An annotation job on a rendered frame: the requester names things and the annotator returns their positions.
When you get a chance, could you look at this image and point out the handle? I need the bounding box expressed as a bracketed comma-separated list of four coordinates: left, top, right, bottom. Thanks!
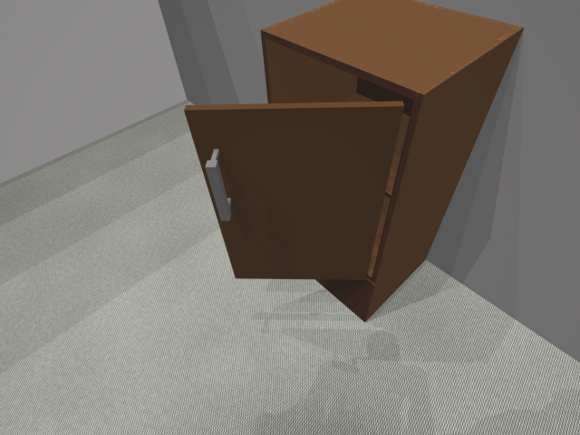
[205, 149, 231, 221]

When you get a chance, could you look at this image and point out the cupboard door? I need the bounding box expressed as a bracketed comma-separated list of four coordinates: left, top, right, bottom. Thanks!
[184, 101, 404, 280]

